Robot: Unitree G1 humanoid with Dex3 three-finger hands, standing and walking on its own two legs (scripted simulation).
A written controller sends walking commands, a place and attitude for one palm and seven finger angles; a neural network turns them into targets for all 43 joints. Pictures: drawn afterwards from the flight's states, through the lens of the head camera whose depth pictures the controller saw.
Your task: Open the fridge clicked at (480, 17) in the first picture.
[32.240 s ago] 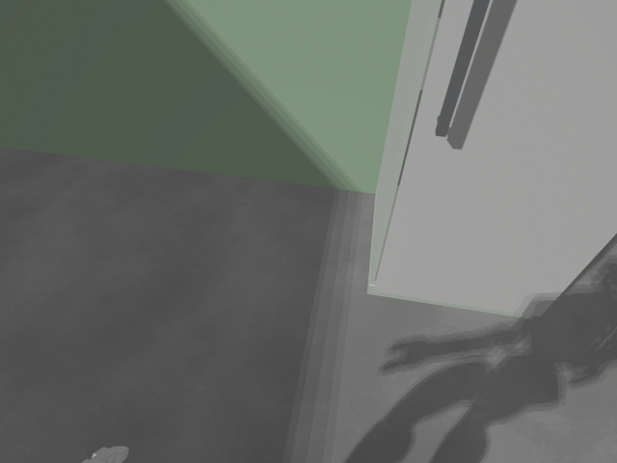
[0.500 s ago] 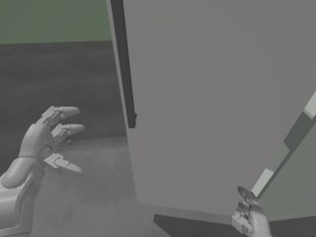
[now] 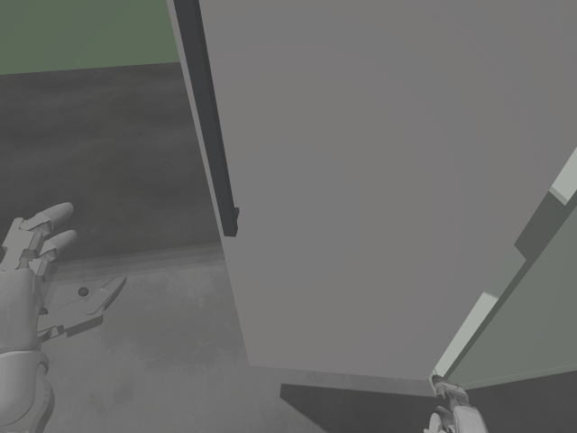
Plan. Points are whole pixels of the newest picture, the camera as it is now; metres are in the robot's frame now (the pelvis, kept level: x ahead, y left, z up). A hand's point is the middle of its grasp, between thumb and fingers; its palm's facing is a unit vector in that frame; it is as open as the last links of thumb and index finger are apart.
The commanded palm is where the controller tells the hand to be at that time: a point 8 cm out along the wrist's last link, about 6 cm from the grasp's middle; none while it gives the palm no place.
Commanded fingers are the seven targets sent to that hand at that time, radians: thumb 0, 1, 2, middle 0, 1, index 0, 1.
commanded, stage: draw the hand back to the body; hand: left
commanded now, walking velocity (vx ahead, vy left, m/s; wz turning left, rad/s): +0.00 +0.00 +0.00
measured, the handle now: (210, 99) +0.46 +0.16 +0.26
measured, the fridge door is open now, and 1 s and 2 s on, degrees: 76 76 76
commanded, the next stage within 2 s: step back with the hand held close in 0.56 s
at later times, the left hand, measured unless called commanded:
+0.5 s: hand (68, 315) +0.18 +0.26 +0.15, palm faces +0.51 -0.79 -0.34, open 7.5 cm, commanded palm +0.13 +0.29 +0.17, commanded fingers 0.00 0.90 0.90 -0.20 -0.30 -0.20 -0.30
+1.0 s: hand (51, 336) +0.16 +0.27 +0.14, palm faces +0.39 -0.78 -0.48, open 7.4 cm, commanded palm +0.11 +0.32 +0.17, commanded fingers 0.00 0.90 0.90 -0.20 -0.30 -0.20 -0.30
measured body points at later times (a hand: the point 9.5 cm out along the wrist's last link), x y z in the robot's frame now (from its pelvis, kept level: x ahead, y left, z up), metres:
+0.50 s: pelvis +0.00 -0.01 +0.00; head -0.03 -0.02 +0.45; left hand +0.15 +0.30 +0.17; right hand +0.20 -0.22 -0.08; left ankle -0.02 +0.13 -0.74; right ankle +0.01 -0.13 -0.74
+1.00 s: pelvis -0.04 +0.02 -0.01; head -0.03 +0.01 +0.44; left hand +0.14 +0.31 +0.17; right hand +0.14 -0.22 -0.10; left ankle -0.02 +0.13 -0.74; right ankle +0.01 -0.13 -0.74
